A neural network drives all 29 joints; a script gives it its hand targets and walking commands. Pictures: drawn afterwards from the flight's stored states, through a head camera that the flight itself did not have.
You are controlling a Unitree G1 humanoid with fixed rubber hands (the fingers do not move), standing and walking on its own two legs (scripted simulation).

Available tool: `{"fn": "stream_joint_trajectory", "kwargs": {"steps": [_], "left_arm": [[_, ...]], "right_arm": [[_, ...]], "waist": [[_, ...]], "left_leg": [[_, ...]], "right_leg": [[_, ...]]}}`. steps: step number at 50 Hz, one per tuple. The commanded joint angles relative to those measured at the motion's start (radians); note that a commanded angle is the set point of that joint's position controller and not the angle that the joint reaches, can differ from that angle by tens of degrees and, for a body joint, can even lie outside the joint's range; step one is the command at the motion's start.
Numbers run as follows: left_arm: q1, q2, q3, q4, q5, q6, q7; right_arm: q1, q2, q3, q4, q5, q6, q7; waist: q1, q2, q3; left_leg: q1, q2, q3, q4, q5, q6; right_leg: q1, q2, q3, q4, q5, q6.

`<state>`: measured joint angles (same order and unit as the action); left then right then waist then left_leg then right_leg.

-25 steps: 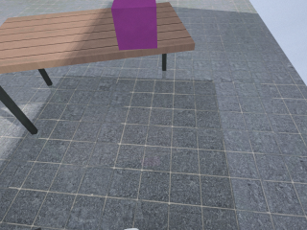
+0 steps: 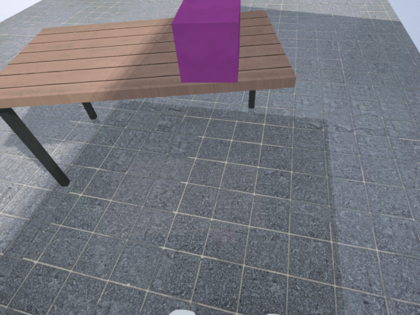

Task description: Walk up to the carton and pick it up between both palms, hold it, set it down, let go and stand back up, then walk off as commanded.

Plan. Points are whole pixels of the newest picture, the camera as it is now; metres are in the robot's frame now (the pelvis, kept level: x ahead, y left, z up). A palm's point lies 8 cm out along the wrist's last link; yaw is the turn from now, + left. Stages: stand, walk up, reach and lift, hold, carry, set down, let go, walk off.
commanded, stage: walk up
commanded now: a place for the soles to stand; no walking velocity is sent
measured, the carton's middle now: (210, 39) +1.10 +0.04 +0.02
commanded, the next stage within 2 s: none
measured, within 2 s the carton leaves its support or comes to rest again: neither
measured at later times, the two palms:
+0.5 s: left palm (48, 297) +0.18 +0.37 -0.09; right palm (374, 278) +0.21 -0.29 -0.08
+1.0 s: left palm (55, 264) +0.24 +0.37 -0.07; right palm (349, 228) +0.32 -0.29 -0.10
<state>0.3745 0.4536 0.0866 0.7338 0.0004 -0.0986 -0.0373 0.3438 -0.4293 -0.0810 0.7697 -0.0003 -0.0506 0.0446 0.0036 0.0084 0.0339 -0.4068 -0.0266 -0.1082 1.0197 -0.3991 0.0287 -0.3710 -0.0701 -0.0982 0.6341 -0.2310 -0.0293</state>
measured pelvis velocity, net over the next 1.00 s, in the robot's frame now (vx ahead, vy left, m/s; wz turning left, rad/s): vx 0.21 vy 0.03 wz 0.12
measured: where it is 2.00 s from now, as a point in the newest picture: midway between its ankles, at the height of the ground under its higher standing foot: outside the picture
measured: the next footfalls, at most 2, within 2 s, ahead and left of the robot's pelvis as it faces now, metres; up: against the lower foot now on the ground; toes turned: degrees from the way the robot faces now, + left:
left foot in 0.36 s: +0.21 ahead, +0.16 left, +0.00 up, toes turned +3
right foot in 0.66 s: +0.32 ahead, -0.07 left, +0.00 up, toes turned +4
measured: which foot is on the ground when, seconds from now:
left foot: up 0.00-0.34, down 0.36-0.66, up 0.68-0.98, down 1.00-1.00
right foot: down 0.00-0.36, up 0.38-0.64, down 0.66-1.00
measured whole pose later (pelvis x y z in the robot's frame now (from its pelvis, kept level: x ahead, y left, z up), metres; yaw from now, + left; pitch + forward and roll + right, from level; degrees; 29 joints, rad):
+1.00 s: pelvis +0.21 +0.03 -0.01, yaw +7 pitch -1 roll +1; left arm 0.36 0.46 0.08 0.73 0.00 -0.06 -0.01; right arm 0.32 -0.43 -0.08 0.77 0.00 -0.03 0.03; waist 0.00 0.01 0.04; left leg -0.34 -0.02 -0.03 0.67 -0.39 0.04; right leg -0.38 -0.08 -0.07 0.71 -0.31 -0.03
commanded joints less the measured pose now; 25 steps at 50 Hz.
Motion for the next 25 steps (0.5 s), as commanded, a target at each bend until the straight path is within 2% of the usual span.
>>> {"fn": "stream_joint_trajectory", "kwargs": {"steps": [1, 2, 3, 5, 7, 8, 9, 11, 12, 13, 14, 15, 16, 17, 18, 19, 20, 21, 22, 23, 24, 25], "left_arm": [[0.009, 0.238, 0.062, -0.031, 0.016, -0.028, 0.024], [0.010, 0.230, 0.063, -0.039, 0.016, -0.030, 0.020], [0.005, 0.241, 0.069, -0.049, 0.016, -0.026, 0.017], [0.009, 0.245, 0.074, -0.058, 0.011, -0.021, 0.014], [0.025, 0.257, 0.078, -0.061, 0.007, -0.017, 0.013], [0.027, 0.257, 0.078, -0.060, 0.007, -0.014, 0.013], [0.035, 0.255, 0.076, -0.063, 0.010, -0.012, 0.011], [0.042, 0.260, 0.073, -0.064, 0.014, -0.010, 0.010], [0.031, 0.258, 0.071, -0.064, 0.012, -0.007, 0.007], [0.032, 0.260, 0.069, -0.069, 0.014, -0.005, 0.009], [-0.003, 0.265, 0.070, -0.078, 0.011, -0.002, 0.009], [-0.024, 0.255, 0.062, -0.079, 0.006, 0.006, 0.011], [-0.031, 0.220, 0.048, -0.078, 0.006, 0.014, 0.011], [-0.043, 0.177, 0.029, -0.087, 0.006, 0.019, 0.011], [-0.050, 0.117, 0.005, -0.107, 0.006, 0.022, 0.010], [-0.062, 0.114, 0.004, -0.099, -0.003, 0.031, 0.009], [-0.051, 0.211, 0.028, -0.084, -0.008, 0.039, 0.016], [-0.021, 0.225, 0.034, -0.061, 0.002, 0.034, 0.017], [-0.042, 0.215, 0.033, -0.043, 0.008, 0.030, 0.016], [0.003, 0.209, 0.040, -0.020, 0.015, 0.028, 0.012], [0.033, 0.198, 0.036, -0.007, 0.016, 0.027, 0.008], [0.025, 0.193, 0.041, -0.002, 0.017, 0.027, 0.006]], "right_arm": [[0.089, -0.210, -0.051, -0.003, -0.015, 0.008, 0.006], [0.101, -0.194, -0.051, 0.001, -0.015, 0.009, 0.011], [0.072, -0.184, -0.048, -0.012, -0.017, 0.009, 0.017], [0.038, -0.187, -0.044, -0.022, -0.018, 0.009, 0.019], [0.009, -0.182, -0.044, -0.030, -0.022, 0.010, 0.019], [-0.013, -0.181, -0.040, -0.038, -0.022, 0.006, 0.020], [-0.024, -0.159, -0.036, -0.043, -0.021, 0.002, 0.020], [-0.038, -0.149, -0.031, -0.051, -0.019, -0.005, 0.023], [-0.034, -0.147, -0.033, -0.050, -0.019, -0.009, 0.022], [-0.036, -0.148, -0.034, -0.053, -0.019, -0.015, 0.022], [-0.016, -0.150, -0.032, -0.050, -0.014, -0.018, 0.020], [0.020, -0.146, -0.038, -0.038, -0.018, -0.025, 0.017], [0.069, -0.161, -0.052, -0.023, -0.027, -0.028, 0.013], [0.154, -0.199, -0.068, 0.004, -0.037, -0.033, 0.003], [0.199, -0.294, -0.092, 0.012, -0.040, -0.038, -0.009], [0.159, -0.345, -0.089, -0.026, -0.033, -0.042, -0.021], [0.108, -0.348, -0.090, -0.049, -0.006, -0.039, -0.018], [0.061, -0.313, -0.079, -0.059, 0.000, -0.037, -0.018], [0.051, -0.285, -0.068, -0.055, -0.005, -0.035, -0.020], [0.039, -0.251, -0.063, -0.067, -0.011, -0.036, -0.020], [0.050, -0.247, -0.062, -0.066, -0.014, -0.034, -0.017], [0.067, -0.242, -0.058, -0.058, -0.021, -0.033, -0.012]], "waist": [[0.004, -0.107, 0.092], [-0.001, -0.101, 0.068], [0.002, -0.139, 0.075], [0.028, -0.129, 0.068], [0.040, -0.155, 0.079], [0.051, -0.138, 0.087], [0.055, -0.156, 0.096], [0.060, -0.156, 0.061], [0.058, -0.184, 0.045], [0.059, -0.171, 0.034], [0.036, -0.193, -0.003], [0.009, -0.151, -0.041], [-0.025, -0.126, -0.057], [-0.082, -0.006, -0.081], [-0.106, 0.231, -0.065], [-0.086, 0.215, -0.022], [-0.060, 0.124, 0.005], [-0.034, 0.095, 0.042], [-0.035, 0.102, 0.046], [-0.022, 0.125, 0.006], [-0.030, 0.175, -0.019], [-0.036, 0.187, -0.024]], "left_leg": [[-0.217, 0.046, 0.007, 0.083, 0.131, -0.016], [-0.178, 0.050, 0.005, 0.044, 0.139, -0.026], [-0.177, 0.054, 0.032, -0.016, 0.113, -0.030], [-0.199, 0.063, 0.050, -0.088, 0.106, -0.040], [-0.219, 0.072, 0.048, -0.124, 0.105, -0.036], [-0.220, 0.081, 0.060, -0.166, 0.091, -0.042], [-0.212, 0.078, 0.083, -0.203, 0.083, -0.040], [-0.152, 0.090, 0.116, -0.289, 0.100, -0.030], [-0.120, 0.084, 0.134, -0.322, 0.105, -0.023], [-0.100, 0.075, 0.148, -0.361, 0.119, -0.013], [-0.032, 0.087, 0.150, -0.433, 0.148, -0.001], [0.074, 0.049, 0.196, -0.501, 0.222, 0.006], [0.182, 0.014, 0.221, -0.510, 0.221, 0.017], [0.301, 0.000, 0.152, -0.526, 0.127, 0.031], [0.364, 0.165, -0.189, -0.616, -0.025, 0.093], [0.304, 0.328, -0.607, -0.770, -0.202, 0.180], [0.250, 0.357, -0.610, -0.777, -0.311, 0.282], [0.208, 0.330, -0.520, -0.752, -0.293, 0.285], [0.176, 0.270, -0.423, -0.732, -0.232, 0.258], [0.192, 0.243, -0.335, -0.717, -0.184, 0.230], [0.163, 0.219, -0.293, -0.700, -0.128, 0.229], [0.155, 0.204, -0.253, -0.696, -0.107, 0.231]], "right_leg": [[0.081, -0.210, 0.313, -0.461, -0.426, -0.079], [0.086, -0.207, 0.278, -0.458, -0.379, -0.093], [0.107, -0.202, 0.231, -0.450, -0.375, -0.123], [0.170, -0.216, 0.223, -0.440, -0.352, -0.161], [0.221, -0.240, 0.213, -0.433, -0.328, -0.178], [0.238, -0.242, 0.199, -0.417, -0.312, -0.191], [0.230, -0.234, 0.178, -0.412, -0.280, -0.198], [0.264, -0.237, 0.149, -0.354, -0.169, -0.202], [0.260, -0.229, 0.132, -0.327, -0.122, -0.200], [0.271, -0.235, 0.123, -0.282, 0.011, -0.196], [0.279, -0.242, 0.087, -0.227, 0.111, -0.190], [0.220, -0.210, 0.037, -0.146, 0.142, -0.168], [0.140, -0.177, -0.020, -0.050, 0.090, -0.133], [0.032, -0.159, -0.037, 0.144, 0.066, -0.101], [-0.170, -0.063, -0.055, 0.429, -0.070, -0.050], [-0.359, 0.042, 0.032, 0.544, -0.296, -0.012], [-0.363, 0.000, 0.134, 0.572, -0.302, -0.024], [-0.370, -0.031, 0.142, 0.550, -0.257, -0.021], [-0.349, -0.046, 0.142, 0.488, -0.223, -0.018], [-0.310, -0.047, 0.126, 0.433, -0.179, -0.011], [-0.259, -0.035, 0.103, 0.372, -0.166, 0.003], [-0.231, -0.022, 0.081, 0.331, -0.162, 0.009]]}}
